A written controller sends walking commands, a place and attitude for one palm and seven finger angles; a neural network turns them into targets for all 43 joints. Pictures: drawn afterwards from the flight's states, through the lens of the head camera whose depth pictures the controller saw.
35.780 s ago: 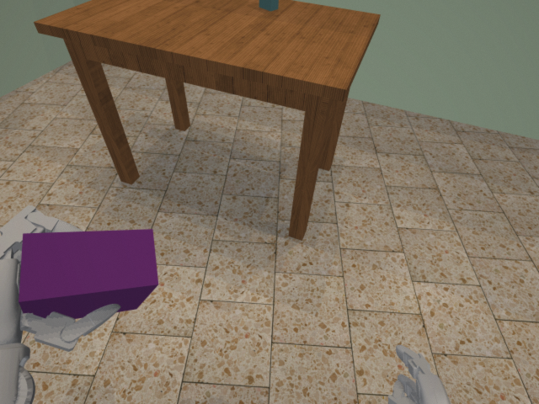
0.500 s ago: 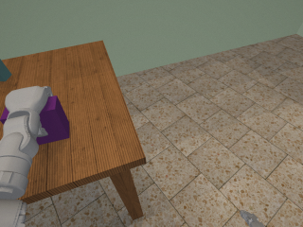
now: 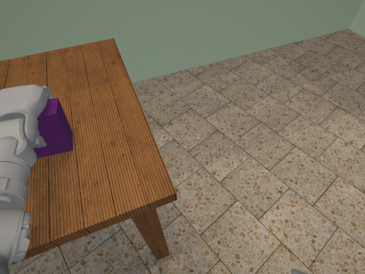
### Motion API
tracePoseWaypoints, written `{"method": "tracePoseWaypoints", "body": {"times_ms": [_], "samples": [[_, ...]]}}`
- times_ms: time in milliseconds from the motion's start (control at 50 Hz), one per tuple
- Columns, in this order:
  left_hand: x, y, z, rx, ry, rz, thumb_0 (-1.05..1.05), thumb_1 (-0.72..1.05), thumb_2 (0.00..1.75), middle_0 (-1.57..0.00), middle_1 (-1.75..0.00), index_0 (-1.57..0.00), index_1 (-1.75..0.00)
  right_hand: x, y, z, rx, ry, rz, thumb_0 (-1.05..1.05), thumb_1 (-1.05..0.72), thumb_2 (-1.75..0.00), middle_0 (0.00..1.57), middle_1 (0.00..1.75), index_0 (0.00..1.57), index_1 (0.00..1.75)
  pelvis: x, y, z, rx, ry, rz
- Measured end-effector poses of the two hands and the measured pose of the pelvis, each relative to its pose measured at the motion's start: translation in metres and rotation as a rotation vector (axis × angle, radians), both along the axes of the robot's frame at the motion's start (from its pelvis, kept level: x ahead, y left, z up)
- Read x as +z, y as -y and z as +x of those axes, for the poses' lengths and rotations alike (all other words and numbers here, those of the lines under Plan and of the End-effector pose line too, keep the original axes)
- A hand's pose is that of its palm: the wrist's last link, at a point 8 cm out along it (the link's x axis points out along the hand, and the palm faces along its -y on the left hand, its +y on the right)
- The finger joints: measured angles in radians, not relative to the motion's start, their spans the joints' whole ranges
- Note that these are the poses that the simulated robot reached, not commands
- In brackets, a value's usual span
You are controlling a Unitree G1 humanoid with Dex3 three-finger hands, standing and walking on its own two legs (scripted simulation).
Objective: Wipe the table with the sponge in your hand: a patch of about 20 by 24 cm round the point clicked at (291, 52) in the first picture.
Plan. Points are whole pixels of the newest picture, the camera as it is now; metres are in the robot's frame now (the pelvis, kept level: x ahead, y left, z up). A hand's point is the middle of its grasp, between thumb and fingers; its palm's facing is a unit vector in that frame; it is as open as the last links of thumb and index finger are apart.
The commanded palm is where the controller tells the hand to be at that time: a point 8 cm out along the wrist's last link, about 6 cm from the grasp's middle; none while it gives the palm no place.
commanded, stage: wipe forward along the middle lane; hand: left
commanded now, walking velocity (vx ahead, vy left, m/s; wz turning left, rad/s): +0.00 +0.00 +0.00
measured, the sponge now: (39, 136) +0.38 +0.38 +0.07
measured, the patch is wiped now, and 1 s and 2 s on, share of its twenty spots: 0.95 0.95 0.95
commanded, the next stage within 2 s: slide back across to the first lane in 0.22 s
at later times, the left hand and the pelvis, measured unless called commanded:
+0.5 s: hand (33, 112) +0.42 +0.39 +0.12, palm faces -0.07 +0.02 -1.00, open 10.5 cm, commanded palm +0.39 +0.39 +0.16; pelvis +0.01 +0.00 +0.00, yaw -1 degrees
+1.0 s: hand out of the picture +0.38 +0.45 +0.12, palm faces -0.12 +0.03 -0.99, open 10.5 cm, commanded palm +0.36 +0.44 +0.18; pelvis +0.02 +0.01 +0.00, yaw +0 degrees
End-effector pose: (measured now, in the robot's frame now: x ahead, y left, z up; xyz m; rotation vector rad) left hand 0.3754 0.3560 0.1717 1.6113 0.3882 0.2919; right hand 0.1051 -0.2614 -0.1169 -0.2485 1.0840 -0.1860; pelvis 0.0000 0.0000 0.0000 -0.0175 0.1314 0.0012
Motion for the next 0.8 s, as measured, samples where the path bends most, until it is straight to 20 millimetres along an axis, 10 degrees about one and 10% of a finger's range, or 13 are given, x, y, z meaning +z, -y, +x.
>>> {"method": "tracePoseWaypoints", "body": {"times_ms": [540, 800], "samples": [[0.0, -0.021, 0.024, 0.011, 0.009, -0.03, 0.02, -0.55, 1.06, -0.7, -1.32, -0.7, -1.34, 0.0, 0.014, -0.035, -0.091, -0.102, -0.027, 0.01, -0.9, -0.9, 0.2, 0.3, 0.2, 0.29, -0.002, -0.001, 0.009, -0.023, -0.038, -0.008], [0.007, -0.054, 0.003, 0.076, -0.003, -0.015, 0.01, -0.54, 1.05, -0.69, -1.32, -0.7, -1.34, 0.0, 0.007, -0.01, -0.07, -0.077, -0.012, 0.01, -0.9, -0.9, 0.2, 0.3, 0.2, 0.29, -0.001, -0.005, 0.017, -0.02, -0.024, -0.011]]}}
